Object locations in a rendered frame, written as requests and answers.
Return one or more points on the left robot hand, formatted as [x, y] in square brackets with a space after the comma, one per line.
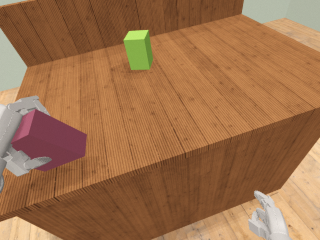
[11, 115]

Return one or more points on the table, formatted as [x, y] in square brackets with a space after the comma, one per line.
[229, 106]

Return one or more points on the sponge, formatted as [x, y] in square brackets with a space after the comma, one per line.
[40, 135]

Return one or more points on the right robot hand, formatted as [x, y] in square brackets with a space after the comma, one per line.
[272, 217]

